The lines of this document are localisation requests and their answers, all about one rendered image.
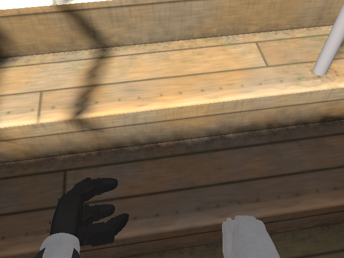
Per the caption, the robot left forearm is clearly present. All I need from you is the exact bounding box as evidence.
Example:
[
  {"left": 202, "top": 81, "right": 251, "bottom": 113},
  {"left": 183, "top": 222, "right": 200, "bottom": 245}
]
[{"left": 35, "top": 233, "right": 80, "bottom": 258}]

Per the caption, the right robot thigh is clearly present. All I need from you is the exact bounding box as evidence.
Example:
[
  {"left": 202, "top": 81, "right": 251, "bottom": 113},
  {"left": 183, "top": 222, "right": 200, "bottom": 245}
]
[{"left": 222, "top": 216, "right": 280, "bottom": 258}]

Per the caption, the robot left hand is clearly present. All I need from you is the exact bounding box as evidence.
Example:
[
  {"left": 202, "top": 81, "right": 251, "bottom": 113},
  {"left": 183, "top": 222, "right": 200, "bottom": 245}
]
[{"left": 49, "top": 177, "right": 129, "bottom": 247}]

